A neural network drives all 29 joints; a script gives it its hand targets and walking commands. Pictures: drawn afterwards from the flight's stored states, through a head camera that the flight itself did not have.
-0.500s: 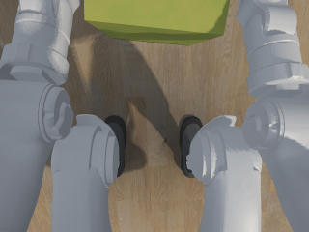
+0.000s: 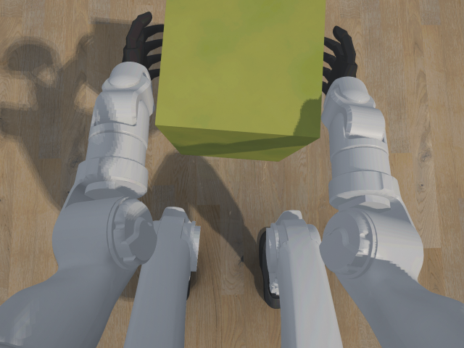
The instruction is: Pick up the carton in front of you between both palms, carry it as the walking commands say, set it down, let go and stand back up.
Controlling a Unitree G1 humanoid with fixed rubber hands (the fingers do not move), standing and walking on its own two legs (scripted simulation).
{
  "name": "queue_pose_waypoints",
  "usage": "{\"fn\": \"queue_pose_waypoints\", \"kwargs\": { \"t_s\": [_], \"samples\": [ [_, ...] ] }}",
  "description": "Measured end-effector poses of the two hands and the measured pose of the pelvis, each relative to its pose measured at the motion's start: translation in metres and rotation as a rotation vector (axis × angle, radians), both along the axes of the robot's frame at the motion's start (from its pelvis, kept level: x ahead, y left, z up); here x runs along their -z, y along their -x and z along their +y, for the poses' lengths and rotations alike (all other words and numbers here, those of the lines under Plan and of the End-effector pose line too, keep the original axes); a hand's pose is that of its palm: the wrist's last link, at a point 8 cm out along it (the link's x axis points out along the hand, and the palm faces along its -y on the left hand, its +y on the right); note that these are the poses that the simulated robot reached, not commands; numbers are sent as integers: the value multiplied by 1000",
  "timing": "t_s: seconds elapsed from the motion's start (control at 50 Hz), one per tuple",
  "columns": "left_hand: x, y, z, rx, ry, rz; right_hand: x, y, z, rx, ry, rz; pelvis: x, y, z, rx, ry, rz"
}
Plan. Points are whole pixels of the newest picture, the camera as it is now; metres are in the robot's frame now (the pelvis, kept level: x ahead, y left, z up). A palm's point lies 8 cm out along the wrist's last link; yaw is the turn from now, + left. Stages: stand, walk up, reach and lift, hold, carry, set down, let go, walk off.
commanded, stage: reach and lift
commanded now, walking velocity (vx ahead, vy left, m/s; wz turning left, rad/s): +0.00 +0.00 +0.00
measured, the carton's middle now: (237, 91) +0.53 +0.00 -0.14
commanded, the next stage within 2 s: none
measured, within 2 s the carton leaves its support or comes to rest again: neither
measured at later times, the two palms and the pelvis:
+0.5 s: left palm (93, 40) +0.49 +0.15 +0.07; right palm (398, 57) +0.49 -0.15 +0.08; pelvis +0.03 +0.00 +0.11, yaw +0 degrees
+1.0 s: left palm out of the picture +0.43 +0.15 +0.23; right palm out of the picture +0.43 -0.15 +0.23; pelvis +0.08 +0.00 +0.25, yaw +0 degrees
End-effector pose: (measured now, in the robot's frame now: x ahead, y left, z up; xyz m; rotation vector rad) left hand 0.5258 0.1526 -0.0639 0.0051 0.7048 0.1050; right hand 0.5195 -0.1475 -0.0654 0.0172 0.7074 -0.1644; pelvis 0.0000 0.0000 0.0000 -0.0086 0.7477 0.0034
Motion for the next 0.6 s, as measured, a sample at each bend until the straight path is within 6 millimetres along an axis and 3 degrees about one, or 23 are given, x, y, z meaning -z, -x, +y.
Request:
{"fn": "queue_pose_waypoints", "kwargs": {
  "t_s": [0.26, 0.6],
  "samples": [
    [-59, 13, 0, -12, 12, -23, -61, 10, -1, 2, -5, -24, -48, -6, 2, 4, -2, 15],
    [-172, 49, -1, -26, 27, -14, -175, 44, -1, 4, -14, -15, -143, -41, 3, 2, -2, -111]
  ]
}}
